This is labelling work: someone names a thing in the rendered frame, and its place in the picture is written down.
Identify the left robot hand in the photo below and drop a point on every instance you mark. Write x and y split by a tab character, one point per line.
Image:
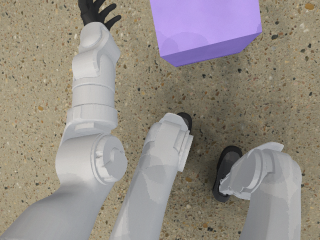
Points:
90	12

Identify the left robot upper arm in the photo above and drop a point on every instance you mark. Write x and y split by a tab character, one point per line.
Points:
87	167

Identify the left robot forearm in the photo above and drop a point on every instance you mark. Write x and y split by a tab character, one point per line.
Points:
93	85

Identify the carton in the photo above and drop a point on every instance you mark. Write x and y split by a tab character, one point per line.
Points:
192	31

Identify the robot right thigh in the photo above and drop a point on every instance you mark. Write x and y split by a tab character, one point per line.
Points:
274	211

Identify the left robot shin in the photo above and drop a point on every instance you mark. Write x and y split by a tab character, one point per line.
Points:
171	117

